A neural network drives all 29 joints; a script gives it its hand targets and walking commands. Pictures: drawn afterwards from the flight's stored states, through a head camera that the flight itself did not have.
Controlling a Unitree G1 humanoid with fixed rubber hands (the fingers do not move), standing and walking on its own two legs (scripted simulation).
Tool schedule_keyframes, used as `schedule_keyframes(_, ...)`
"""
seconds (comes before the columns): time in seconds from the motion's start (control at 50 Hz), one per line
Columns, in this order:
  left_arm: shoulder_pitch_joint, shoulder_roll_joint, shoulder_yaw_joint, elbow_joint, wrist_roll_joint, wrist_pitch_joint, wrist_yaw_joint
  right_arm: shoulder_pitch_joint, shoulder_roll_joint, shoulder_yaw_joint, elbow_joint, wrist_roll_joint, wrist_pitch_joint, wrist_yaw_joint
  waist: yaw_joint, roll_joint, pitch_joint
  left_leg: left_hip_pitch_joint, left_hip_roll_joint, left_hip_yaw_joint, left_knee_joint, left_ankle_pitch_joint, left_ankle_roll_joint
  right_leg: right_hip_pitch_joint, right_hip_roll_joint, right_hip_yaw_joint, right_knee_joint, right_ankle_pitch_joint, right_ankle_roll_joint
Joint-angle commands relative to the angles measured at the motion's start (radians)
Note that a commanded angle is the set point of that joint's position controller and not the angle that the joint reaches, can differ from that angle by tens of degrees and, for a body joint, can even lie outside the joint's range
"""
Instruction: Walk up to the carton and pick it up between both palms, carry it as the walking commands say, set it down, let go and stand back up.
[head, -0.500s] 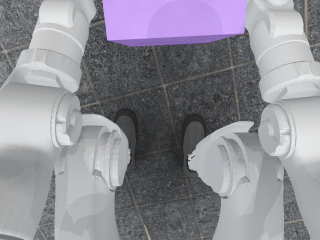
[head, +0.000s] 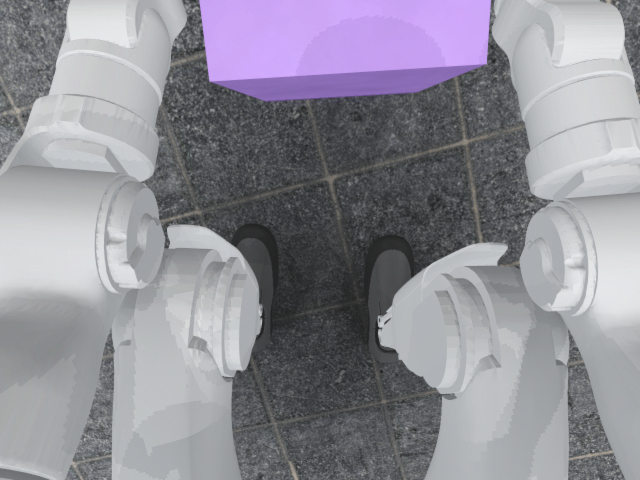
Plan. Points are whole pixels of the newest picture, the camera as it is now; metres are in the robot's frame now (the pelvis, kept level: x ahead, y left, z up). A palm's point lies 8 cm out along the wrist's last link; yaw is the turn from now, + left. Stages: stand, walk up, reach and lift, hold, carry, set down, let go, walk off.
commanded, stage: reach and lift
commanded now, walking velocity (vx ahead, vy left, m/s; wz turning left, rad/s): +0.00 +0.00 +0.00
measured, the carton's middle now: out of the picture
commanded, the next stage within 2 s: none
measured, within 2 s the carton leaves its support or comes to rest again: neither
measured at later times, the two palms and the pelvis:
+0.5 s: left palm out of the picture +0.55 +0.18 -0.11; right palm out of the picture +0.56 -0.11 -0.10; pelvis -0.01 +0.00 +0.01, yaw +0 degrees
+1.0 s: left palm out of the picture +0.54 +0.17 -0.05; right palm out of the picture +0.53 -0.12 -0.05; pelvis -0.01 +0.00 +0.05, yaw +0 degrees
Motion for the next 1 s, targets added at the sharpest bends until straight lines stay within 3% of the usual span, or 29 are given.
schedule_keyframes(0.0, -0.515, -1.167, -0.33, -0.408, -0.079, 0.033, -0.261, -0.652, 1.039, 0.343, -0.452, 0.06, -0.039, 0.243, 0.015, 0.017, -1.932, 0.744, -0.129, 0.089, -0.103, 0.418, 0.026, 0.891, 0.1, 0.09, -0.146, 0.465, 0.062)
schedule_keyframes(0.02, -0.517, -1.175, -0.314, -0.38, -0.064, 0.044, -0.261, -0.662, 1.032, 0.322, -0.45, 0.058, -0.037, 0.236, 0.031, 0.047, -1.938, 0.725, -0.128, 0.093, -0.107, 0.42, 0.021, 0.897, 0.103, 0.101, -0.154, 0.478, 0.057)
schedule_keyframes(0.04, -0.555, -1.171, -0.309, -0.403, -0.078, 0.044, -0.262, -0.679, 1.055, 0.339, -0.445, 0.053, -0.027, 0.231, 0.028, 0.013, -1.964, 0.712, -0.121, 0.095, -0.107, 0.396, 0.02, 0.947, 0.095, 0.108, -0.165, 0.466, 0.06)
schedule_keyframes(0.08, -0.577, -1.2, -0.317, -0.408, -0.072, 0.058, -0.265, -0.646, 1.051, 0.289, -0.4, 0.019, -0.011, 0.225, -0.018, 0.038, -1.935, 0.72, -0.123, 0.084, -0.134, 0.356, 0.019, 0.907, 0.098, 0.094, -0.186, 0.409, 0.053)
schedule_keyframes(0.1, -0.621, -1.174, -0.316, -0.426, -0.071, 0.058, -0.263, -0.628, 1.075, 0.28, -0.379, 0.002, -0.002, 0.227, -0.002, 0.041, -1.895, 0.697, -0.123, 0.099, -0.14, 0.328, 0.015, 0.874, 0.102, 0.095, -0.197, 0.378, 0.048)
schedule_keyframes(0.16, -0.67, -1.18, -0.263, -0.377, -0.025, 0.067, -0.273, -0.602, 1.11, 0.177, -0.279, -0.073, 0.021, 0.24, -0.021, 0.055, -1.714, 0.604, -0.129, 0.105, -0.195, 0.187, 0.014, 0.774, 0.108, 0.081, -0.244, 0.236, 0.038)
schedule_keyframes(0.22, -0.635, -1.204, -0.251, -0.397, -0.02, 0.085, -0.279, -0.595, 1.132, 0.165, -0.34, -0.087, 0.036, 0.25, -0.026, 0.058, -1.797, 0.648, -0.131, 0.111, -0.201, 0.185, 0.017, 0.784, 0.108, 0.084, -0.264, 0.229, 0.033)
schedule_keyframes(0.24, -0.678, -1.23, -0.271, -0.434, -0.052, 0.087, -0.278, -0.627, 1.144, 0.177, -0.368, -0.082, 0.038, 0.248, -0.049, 0.049, -1.888, 0.699, -0.137, 0.105, -0.209, 0.205, 0.017, 0.839, 0.109, 0.069, -0.264, 0.247, 0.034)
schedule_keyframes(0.3, -0.729, -1.222, -0.308, -0.548, -0.077, 0.096, -0.258, -0.725, 1.162, 0.229, -0.514, -0.018, 0.041, 0.236, -0.004, 0.09, -2.136, 0.82, -0.145, 0.107, -0.203, 0.334, 0.015, 0.964, 0.117, 0.079, -0.237, 0.383, 0.04)
schedule_keyframes(0.32, -0.751, -1.218, -0.302, -0.57, -0.079, 0.099, -0.259, -0.687, 1.166, 0.208, -0.469, -0.036, 0.056, 0.233, -0.029, 0.066, -2.098, 0.799, -0.145, 0.112, -0.211, 0.297, 0.018, 0.93, 0.119, 0.072, -0.256, 0.337, 0.044)
schedule_keyframes(0.34, -0.713, -1.241, -0.279, -0.488, -0.051, 0.11, -0.258, -0.69, 1.168, 0.187, -0.418, -0.061, 0.064, 0.237, -0.029, 0.065, -1.986, 0.773, -0.143, 0.105, -0.23, 0.242, 0.019, 0.86, 0.12, 0.065, -0.261, 0.256, 0.041)
schedule_keyframes(0.36, -0.735, -1.205, -0.275, -0.476, -0.044, 0.111, -0.257, -0.627, 1.21, 0.169, -0.347, -0.075, 0.078, 0.244, -0.003, 0.053, -1.903, 0.719, -0.139, 0.101, -0.241, 0.196, 0.018, 0.824, 0.116, 0.068, -0.266, 0.226, 0.041)
schedule_keyframes(0.4, -0.658, -1.234, -0.217, -0.394, 0.004, 0.123, -0.268, -0.617, 1.171, 0.134, -0.318, -0.115, 0.084, 0.253, -0.023, 0.047, -1.781, 0.625, -0.135, 0.111, -0.244, 0.14, 0.021, 0.772, 0.118, 0.075, -0.295, 0.163, 0.039)
schedule_keyframes(0.46, -0.645, -1.232, -0.192, -0.419, 0.025, 0.131, -0.272, -0.6, 1.215, 0.124, -0.322, -0.128, 0.101, 0.262, 0.01, 0.037, -1.851, 0.668, -0.142, 0.114, -0.252, 0.148, 0.023, 0.82, 0.117, 0.087, -0.307, 0.175, 0.044)
schedule_keyframes(0.5, -0.648, -1.281, -0.225, -0.454, -0.002, 0.151, -0.267, -0.723, 1.181, 0.184, -0.501, -0.091, 0.093, 0.247, -0.01, 0.049, -2.063, 0.77, -0.143, 0.105, -0.246, 0.232, 0.026, 0.91, 0.127, 0.082, -0.293, 0.257, 0.049)
schedule_keyframes(0.52, -0.675, -1.276, -0.239, -0.483, -0.011, 0.146, -0.264, -0.667, 1.186, 0.174, -0.442, -0.112, 0.101, 0.246, -0.014, 0.04, -2.04, 0.747, -0.147, 0.107, -0.25, 0.229, 0.016, 0.906, 0.124, 0.072, -0.289, 0.267, 0.045)
schedule_keyframes(0.56, -0.714, -1.28, -0.273, -0.569, -0.035, 0.146, -0.251, -0.651, 1.213, 0.193, -0.488, -0.098, 0.109, 0.241, -0.015, 0.045, -2.166, 0.822, -0.154, 0.11, -0.245, 0.286, 0.015, 0.96, 0.135, 0.079, -0.294, 0.312, 0.047)
schedule_keyframes(0.64, -0.662, -1.285, -0.233, -0.501, 0.005, 0.172, -0.247, -0.605, 1.244, 0.151, -0.417, -0.129, 0.135, 0.241, -0.017, 0.045, -2.044, 0.774, -0.153, 0.092, -0.295, 0.189, 0.027, 0.88, 0.133, 0.07, -0.318, 0.214, 0.048)
schedule_keyframes(0.68, -0.64, -1.317, -0.276, -0.566, -0.011, 0.175, -0.242, -0.63, 1.256, 0.223, -0.526, -0.09, 0.138, 0.239, 0.018, 0.067, -2.194, 0.848, -0.157, 0.104, -0.287, 0.273, 0.021, 0.971, 0.135, 0.09, -0.322, 0.287, 0.049)
schedule_keyframes(0.74, -0.577, -1.331, -0.24, -0.522, 0.025, 0.196, -0.243, -0.655, 1.266, 0.246, -0.555, -0.098, 0.152, 0.234, 0.023, 0.013, -2.211, 0.844, -0.169, 0.089, -0.31, 0.266, 0.035, 0.974, 0.136, 0.079, -0.334, 0.273, 0.066)
schedule_keyframes(0.76, -0.588, -1.341, -0.245, -0.528, 0.02, 0.202, -0.239, -0.623, 1.238, 0.214, -0.55, -0.121, 0.157, 0.229, -0.004, 0.026, -2.195, 0.845, -0.162, 0.088, -0.308, 0.265, 0.027, 0.957, 0.137, 0.087, -0.35, 0.266, 0.058)
schedule_keyframes(0.78, -0.58, -1.337, -0.224, -0.517, 0.045, 0.204, -0.238, -0.617, 1.273, 0.233, -0.541, -0.118, 0.163, 0.23, 0.044, 0.017, -2.196, 0.828, -0.169, 0.097, -0.318, 0.254, 0.028, 0.981, 0.136, 0.099, -0.363, 0.264, 0.058)
schedule_keyframes(0.8, -0.537, -1.35, -0.222, -0.486, 0.043, 0.22, -0.238, -0.681, 1.234, 0.247, -0.614, -0.109, 0.16, 0.232, 0.023, 0.022, -2.211, 0.865, -0.169, 0.082, -0.325, 0.252, 0.036, 0.958, 0.135, 0.091, -0.36, 0.248, 0.06)
schedule_keyframes(0.88, -0.556, -1.373, -0.245, -0.556, 0.031, 0.231, -0.236, -0.7, 1.234, 0.323, -0.65, -0.074, 0.173, 0.229, 0.04, 0.042, -2.284, 0.913, -0.171, 0.082, -0.346, 0.286, 0.029, 1.031, 0.123, 0.118, -0.396, 0.265, 0.066)
schedule_keyframes(0.9, -0.594, -1.344, -0.234, -0.573, 0.038, 0.23, -0.233, -0.659, 1.245, 0.281, -0.591, -0.103, 0.19, 0.229, 0.031, 0.002, -2.259, 0.88, -0.18, 0.079, -0.36, 0.254, 0.034, 1.021, 0.131, 0.108, -0.399, 0.25, 0.068)
schedule_keyframes(0.92, -0.555, -1.359, -0.252, -0.551, 0.037, 0.24, -0.236, -0.625, 1.239, 0.27, -0.592, -0.102, 0.186, 0.224, 0.009, 0.032, -2.258, 0.902, -0.176, 0.074, -0.367, 0.254, 0.034, 1.02, 0.133, 0.101, -0.398, 0.256, 0.065)
schedule_keyframes(0.94, -0.581, -1.323, -0.209, -0.534, 0.063, 0.237, -0.236, -0.593, 1.256, 0.23, -0.515, -0.131, 0.199, 0.224, 0.019, 0.012, -2.159, 0.846, -0.175, 0.079, -0.376, 0.201, 0.037, 0.976, 0.126, 0.104, -0.419, 0.205, 0.07)
schedule_keyframes(0.96, -0.512, -1.335, -0.166, -0.438, 0.095, 0.241, -0.244, -0.55, 1.255, 0.195, -0.451, -0.165, 0.198, 0.229, 0.013, 0.002, -2.035, 0.781, -0.17, 0.08, -0.375, 0.152, 0.032, 0.908, 0.122, 0.106, -0.427, 0.154, 0.068)
schedule_keyframes(0.98, -0.512, -1.362, -0.214, -0.5, 0.07, 0.242, -0.245, -0.605, 1.269, 0.254, -0.556, -0.127, 0.188, 0.229, 0.018, 0.017, -2.151, 0.863, -0.176, 0.074, -0.386, 0.199, 0.037, 0.978, 0.122, 0.107, -0.43, 0.197, 0.071)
